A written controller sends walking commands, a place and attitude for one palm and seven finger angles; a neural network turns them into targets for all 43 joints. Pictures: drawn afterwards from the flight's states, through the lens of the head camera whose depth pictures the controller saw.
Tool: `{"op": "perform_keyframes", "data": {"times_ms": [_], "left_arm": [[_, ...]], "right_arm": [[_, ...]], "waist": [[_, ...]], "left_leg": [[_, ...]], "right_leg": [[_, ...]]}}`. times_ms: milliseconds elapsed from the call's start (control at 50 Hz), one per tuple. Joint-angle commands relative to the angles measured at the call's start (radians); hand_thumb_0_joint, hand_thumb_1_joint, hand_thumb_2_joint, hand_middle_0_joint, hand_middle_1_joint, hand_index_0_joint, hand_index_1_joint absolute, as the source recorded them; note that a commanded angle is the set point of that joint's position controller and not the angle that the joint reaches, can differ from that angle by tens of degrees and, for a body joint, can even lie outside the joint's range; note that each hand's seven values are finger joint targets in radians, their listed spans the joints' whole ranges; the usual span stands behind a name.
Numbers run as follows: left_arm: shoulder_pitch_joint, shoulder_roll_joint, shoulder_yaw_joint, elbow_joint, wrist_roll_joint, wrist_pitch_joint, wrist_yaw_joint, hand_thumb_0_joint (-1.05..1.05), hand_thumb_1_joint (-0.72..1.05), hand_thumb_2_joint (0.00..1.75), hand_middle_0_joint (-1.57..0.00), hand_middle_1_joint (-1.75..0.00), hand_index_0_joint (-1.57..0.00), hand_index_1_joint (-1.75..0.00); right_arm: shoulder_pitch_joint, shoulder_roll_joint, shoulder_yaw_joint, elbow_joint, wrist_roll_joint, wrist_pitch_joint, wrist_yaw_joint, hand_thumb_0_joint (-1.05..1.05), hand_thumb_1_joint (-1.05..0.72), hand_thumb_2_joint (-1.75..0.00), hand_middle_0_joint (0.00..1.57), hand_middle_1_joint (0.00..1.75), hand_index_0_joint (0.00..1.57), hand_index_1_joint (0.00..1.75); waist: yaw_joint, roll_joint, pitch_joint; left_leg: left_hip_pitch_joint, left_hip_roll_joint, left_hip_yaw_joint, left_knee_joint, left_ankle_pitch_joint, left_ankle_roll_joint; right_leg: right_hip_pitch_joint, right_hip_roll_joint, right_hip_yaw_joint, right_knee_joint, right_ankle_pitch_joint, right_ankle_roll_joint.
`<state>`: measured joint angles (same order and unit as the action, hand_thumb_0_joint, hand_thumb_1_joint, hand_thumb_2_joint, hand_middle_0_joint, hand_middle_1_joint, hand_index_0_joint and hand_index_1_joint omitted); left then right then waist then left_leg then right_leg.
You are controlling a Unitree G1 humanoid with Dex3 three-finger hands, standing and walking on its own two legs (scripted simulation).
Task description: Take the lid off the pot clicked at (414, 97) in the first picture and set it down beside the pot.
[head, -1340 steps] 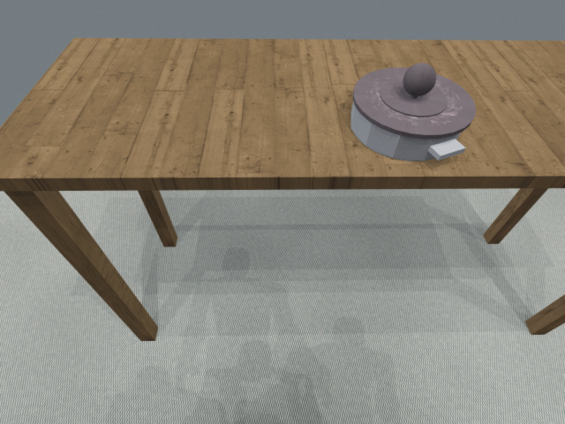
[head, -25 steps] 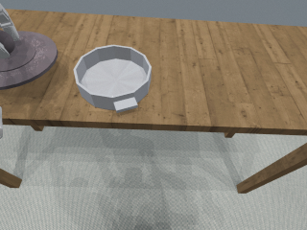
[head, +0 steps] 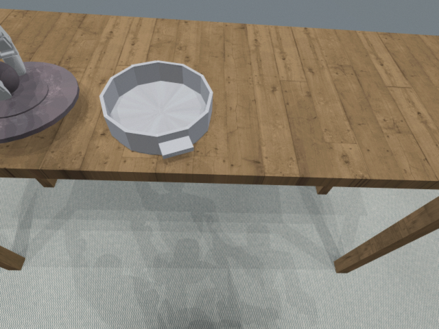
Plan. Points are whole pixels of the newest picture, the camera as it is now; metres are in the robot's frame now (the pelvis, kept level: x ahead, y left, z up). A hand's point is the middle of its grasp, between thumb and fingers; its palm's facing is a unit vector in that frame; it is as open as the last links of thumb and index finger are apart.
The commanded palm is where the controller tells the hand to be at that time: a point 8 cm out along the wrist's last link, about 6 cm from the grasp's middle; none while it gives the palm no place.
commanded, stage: lower the lid onto the table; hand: left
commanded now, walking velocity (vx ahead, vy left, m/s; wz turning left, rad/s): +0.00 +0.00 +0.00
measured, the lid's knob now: out of the picture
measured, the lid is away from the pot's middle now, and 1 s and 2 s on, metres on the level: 0.24 0.25 0.25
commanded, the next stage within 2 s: open the fingers wide in 0.52 s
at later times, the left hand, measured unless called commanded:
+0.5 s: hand (3, 89) +0.49 +0.31 +0.16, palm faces -0.43 -0.21 -0.88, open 8.3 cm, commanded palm +0.54 +0.31 +0.23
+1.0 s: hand out of the picture +0.47 +0.32 +0.15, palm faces -0.39 -0.09 -0.92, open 8.3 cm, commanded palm +0.50 +0.31 +0.22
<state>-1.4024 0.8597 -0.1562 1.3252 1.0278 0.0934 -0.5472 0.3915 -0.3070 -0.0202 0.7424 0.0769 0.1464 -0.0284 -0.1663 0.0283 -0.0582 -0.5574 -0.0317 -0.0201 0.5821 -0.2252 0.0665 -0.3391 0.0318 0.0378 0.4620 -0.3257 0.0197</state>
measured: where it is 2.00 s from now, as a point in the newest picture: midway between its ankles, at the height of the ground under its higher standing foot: outside the picture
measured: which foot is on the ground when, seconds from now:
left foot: down 0.00-1.00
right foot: down 0.00-1.00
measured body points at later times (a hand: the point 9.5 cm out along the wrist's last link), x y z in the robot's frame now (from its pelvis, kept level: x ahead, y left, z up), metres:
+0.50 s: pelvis +0.00 +0.01 -0.01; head +0.08 +0.03 +0.44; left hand +0.51 +0.32 +0.21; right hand -0.05 -0.28 -0.11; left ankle +0.03 +0.07 -0.73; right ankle -0.07 -0.14 -0.73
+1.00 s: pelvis -0.01 +0.02 -0.01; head +0.06 +0.04 +0.43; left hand +0.49 +0.33 +0.20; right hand -0.01 -0.27 -0.13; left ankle +0.03 +0.07 -0.73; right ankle -0.07 -0.14 -0.73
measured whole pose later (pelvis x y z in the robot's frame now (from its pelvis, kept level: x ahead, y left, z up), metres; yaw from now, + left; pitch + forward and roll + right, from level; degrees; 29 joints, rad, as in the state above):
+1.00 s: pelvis -0.01 +0.02 -0.01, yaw +0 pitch +13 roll -4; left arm -1.23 0.85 -0.12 1.17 1.01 -0.09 -0.49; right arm 0.36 -0.29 -0.02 0.67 0.09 0.23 -0.04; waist -0.14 0.04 -0.08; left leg -0.68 -0.03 -0.02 0.71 -0.27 0.09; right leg -0.45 0.04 0.03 0.59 -0.37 0.02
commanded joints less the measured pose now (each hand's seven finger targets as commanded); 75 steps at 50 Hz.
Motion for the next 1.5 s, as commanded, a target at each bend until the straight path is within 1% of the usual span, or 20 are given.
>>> {"op": "perform_keyframes", "data": {"times_ms": [0,80,200,260,300,380,400,580,600,680,700,760,800,880,960,1000,1080,1200,1280,1480], "left_arm": [[-0.591,0.234,0.037,-0.259,0.001,-0.011,0.052,0.00,0.61,0.97,-0.82,-1.09,-0.77,-1.07],[-0.594,0.161,-0.014,-0.257,-0.016,-0.015,0.052,0.00,0.61,0.97,-0.82,-1.09,-0.77,-1.07],[-0.610,0.238,0.048,-0.262,0.002,-0.032,0.066,0.00,0.61,0.97,-0.82,-1.09,-0.77,-1.07],[-0.545,0.207,0.029,-0.167,0.001,-0.030,0.069,0.00,0.61,0.97,-0.82,-1.09,-0.77,-1.07],[-0.582,0.256,0.061,-0.236,0.002,-0.045,0.074,0.00,0.61,0.97,-0.82,-1.09,-0.77,-1.07],[-0.543,0.203,0.018,-0.184,-0.005,-0.051,0.074,0.00,0.61,0.97,-0.82,-1.09,-0.77,-1.07],[-0.562,0.266,0.065,-0.198,0.007,-0.053,0.082,0.00,0.61,0.97,-0.82,-1.09,-0.77,-1.07],[-0.543,0.139,-0.017,-0.151,-0.012,-0.053,0.083,0.00,0.61,0.97,-0.82,-1.09,-0.77,-1.07],[-0.377,0.313,0.172,-0.278,0.008,-0.078,0.100,0.00,0.61,0.97,-0.82,-1.09,-0.77,-1.07],[-0.294,0.231,0.114,-0.357,-0.017,-0.161,0.108,0.00,0.54,0.94,-0.77,-1.06,-0.73,-1.05],[-0.368,0.308,0.155,-0.421,-0.013,-0.164,0.112,0.00,0.53,0.93,-0.76,-1.06,-0.72,-1.04],[-0.303,0.319,0.151,-0.293,-0.011,-0.166,0.109,0.00,0.47,0.92,-0.73,-1.03,-0.69,-1.01],[-0.349,0.328,0.152,-0.371,-0.011,-0.181,0.112,0.00,0.44,0.91,-0.71,-1.01,-0.68,-1.00],[-0.359,0.229,0.085,-0.399,-0.034,-0.190,0.098,0.00,0.36,0.91,-0.68,-0.96,-0.65,-0.95],[-0.370,0.216,0.084,-0.369,-0.042,-0.181,0.093,0.00,0.29,0.90,-0.65,-0.91,-0.62,-0.90],[-0.406,0.244,0.104,-0.437,-0.045,-0.195,0.097,0.00,0.25,0.90,-0.63,-0.89,-0.61,-0.88],[-0.378,0.155,0.040,-0.381,-0.063,-0.192,0.089,0.00,0.18,0.90,-0.60,-0.84,-0.58,-0.83],[-0.387,0.208,0.087,-0.397,-0.044,-0.194,0.099,0.00,0.06,0.90,-0.55,-0.76,-0.54,-0.75],[-0.363,0.121,0.024,-0.352,-0.058,-0.187,0.093,0.00,-0.02,0.90,-0.53,-0.69,-0.52,-0.69],[-0.411,0.157,0.049,-0.344,-0.049,-0.180,0.107,0.00,-0.15,0.92,-0.50,-0.58,-0.50,-0.58]], "right_arm": [[0.129,-0.202,-0.065,-0.035,-0.011,-0.019,-0.023,0.00,-0.90,-0.90,0.20,0.30,0.20,0.30],[0.139,-0.201,-0.062,-0.032,-0.008,-0.023,-0.029,0.00,-0.90,-0.90,0.20,0.30,0.20,0.30],[0.142,-0.207,-0.067,-0.023,-0.014,-0.027,-0.031,0.00,-0.90,-0.90,0.20,0.30,0.20,0.30],[0.148,-0.201,-0.063,-0.023,-0.010,-0.024,-0.031,0.00,-0.90,-0.90,0.20,0.30,0.20,0.30],[0.151,-0.208,-0.065,-0.027,-0.013,-0.020,-0.030,0.00,-0.90,-0.90,0.20,0.30,0.20,0.30],[0.165,-0.201,-0.058,-0.032,-0.008,-0.023,-0.035,0.00,-0.90,-0.90,0.20,0.30,0.20,0.30],[0.165,-0.209,-0.062,-0.027,-0.012,-0.017,-0.035,0.00,-0.90,-0.90,0.20,0.30,0.20,0.30],[0.189,-0.201,-0.058,-0.015,-0.010,-0.018,-0.036,0.00,-0.90,-0.90,0.20,0.30,0.20,0.30],[0.186,-0.191,-0.069,-0.073,-0.018,-0.014,-0.020,0.00,-0.90,-0.90,0.20,0.30,0.20,0.30],[0.139,-0.177,-0.070,-0.106,-0.010,0.033,-0.028,0.00,-0.90,-0.90,0.20,0.30,0.20,0.30],[0.135,-0.187,-0.076,-0.105,-0.013,0.045,-0.028,0.00,-0.90,-0.90,0.20,0.30,0.20,0.30],[0.132,-0.183,-0.063,-0.107,-0.002,0.052,-0.042,0.00,-0.90,-0.90,0.20,0.30,0.20,0.30],[0.123,-0.184,-0.065,-0.115,-0.003,0.059,-0.039,0.00,-0.90,-0.90,0.20,0.30,0.20,0.30],[0.107,-0.179,-0.063,-0.118,0.005,0.067,-0.035,0.00,-0.90,-0.90,0.20,0.30,0.20,0.30],[0.098,-0.180,-0.068,-0.114,0.005,0.072,-0.035,0.00,-0.90,-0.90,0.20,0.30,0.20,0.30],[0.092,-0.181,-0.067,-0.119,0.000,0.069,-0.036,0.00,-0.90,-0.90,0.20,0.30,0.20,0.30],[0.076,-0.178,-0.058,-0.115,0.010,0.067,-0.039,0.00,-0.90,-0.90,0.20,0.30,0.20,0.30],[0.069,-0.180,-0.061,-0.124,0.004,0.070,-0.034,0.00,-0.90,-0.90,0.20,0.30,0.20,0.30],[0.074,-0.178,-0.055,-0.122,0.011,0.067,-0.034,0.00,-0.90,-0.90,0.20,0.30,0.20,0.30],[0.102,-0.188,-0.056,-0.109,0.004,0.051,-0.043,0.00,-0.90,-0.90,0.20,0.30,0.20,0.30]], "waist": [[-0.008,0.149,-0.428],[-0.011,0.180,-0.414],[-0.009,0.156,-0.468],[-0.020,0.114,-0.400],[-0.005,0.162,-0.459],[-0.016,0.156,-0.411],[-0.014,0.154,-0.435],[-0.028,0.175,-0.403],[0.048,0.183,-0.529],[0.031,0.133,-0.450],[0.027,0.154,-0.480],[0.013,0.093,-0.374],[0.027,0.171,-0.441],[0.025,0.179,-0.438],[0.011,0.113,-0.411],[0.023,0.175,-0.475],[0.021,0.134,-0.409],[0.033,0.142,-0.451],[0.029,0.129,-0.402],[0.032,0.101,-0.409]], "left_leg": [[0.555,0.004,-0.006,0.008,0.368,0.020],[0.576,0.012,-0.019,0.003,0.379,0.010],[0.566,0.008,-0.022,0.022,0.372,0.014],[0.509,0.003,-0.019,0.029,0.322,0.017],[0.546,0.008,-0.022,0.041,0.393,0.010],[0.514,0.009,-0.018,0.040,0.348,0.010],[0.519,0.012,-0.027,0.047,0.341,0.011],[0.526,0.024,-0.046,0.054,0.348,0.001],[0.548,0.011,-0.054,0.081,0.470,-0.004],[0.506,0.016,-0.022,0.101,0.459,0.007],[0.519,0.020,-0.031,0.094,0.418,0.011],[0.422,0.010,-0.022,0.082,0.288,0.016],[0.485,0.015,-0.028,0.091,0.355,0.010],[0.538,0.028,-0.046,0.093,0.404,0.004],[0.501,0.020,-0.054,0.089,0.303,0.014],[0.552,0.022,-0.063,0.099,0.364,0.007],[0.516,0.020,-0.059,0.083,0.304,0.005],[0.520,0.018,-0.068,0.092,0.298,0.002],[0.512,0.019,-0.074,0.080,0.278,-0.005],[0.487,0.018,-0.092,0.058,0.171,-0.005]], "right_leg": [[-0.154,0.059,-0.063,-0.043,0.302,-0.049],[-0.195,0.060,-0.075,-0.036,0.273,-0.059],[-0.187,0.066,-0.068,-0.020,0.285,-0.052],[-0.211,0.065,-0.072,-0.017,0.266,-0.052],[-0.204,0.069,-0.070,-0.002,0.290,-0.054],[-0.235,0.068,-0.078,0.003,0.259,-0.058],[-0.235,0.072,-0.072,0.004,0.255,-0.054],[-0.315,0.074,-0.087,0.024,0.209,-0.062],[-0.228,0.075,-0.083,0.054,0.245,-0.068],[-0.271,0.070,-0.078,0.049,0.237,-0.061],[-0.266,0.071,-0.070,0.041,0.223,-0.059],[-0.272,0.071,-0.077,0.038,0.180,-0.063],[-0.278,0.070,-0.071,0.054,0.190,-0.067],[-0.316,0.068,-0.082,0.062,0.179,-0.071],[-0.330,0.068,-0.076,0.044,0.149,-0.066],[-0.328,0.069,-0.073,0.060,0.161,-0.068],[-0.346,0.064,-0.083,0.065,0.135,-0.072],[-0.339,0.065,-0.073,0.070,0.124,-0.072],[-0.362,0.064,-0.083,0.084,0.105,-0.077],[-0.356,0.063,-0.075,0.086,0.076,-0.079]]}}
